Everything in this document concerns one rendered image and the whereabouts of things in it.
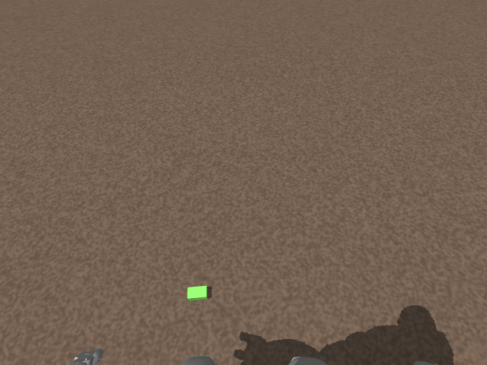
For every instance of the small box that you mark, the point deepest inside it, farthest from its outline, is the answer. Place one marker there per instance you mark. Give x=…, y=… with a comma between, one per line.
x=197, y=293

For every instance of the left robot hand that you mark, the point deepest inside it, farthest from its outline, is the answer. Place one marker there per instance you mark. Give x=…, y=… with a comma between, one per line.
x=88, y=358

